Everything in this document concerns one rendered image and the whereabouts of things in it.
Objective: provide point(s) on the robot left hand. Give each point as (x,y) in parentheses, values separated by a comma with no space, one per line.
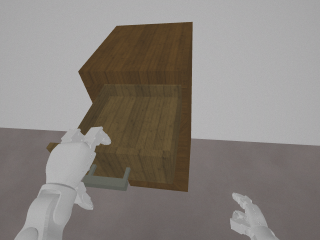
(71,159)

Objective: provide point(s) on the handle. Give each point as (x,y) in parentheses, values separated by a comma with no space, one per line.
(103,182)

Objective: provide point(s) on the right robot forearm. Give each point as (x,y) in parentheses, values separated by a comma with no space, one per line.
(261,232)

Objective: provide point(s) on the left robot forearm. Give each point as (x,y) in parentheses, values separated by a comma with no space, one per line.
(48,213)

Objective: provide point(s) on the drawer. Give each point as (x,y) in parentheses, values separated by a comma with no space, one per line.
(143,123)

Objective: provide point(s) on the robot right hand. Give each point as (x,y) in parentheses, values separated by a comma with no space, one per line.
(244,222)

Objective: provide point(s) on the cabinet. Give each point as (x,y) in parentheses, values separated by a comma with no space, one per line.
(149,54)

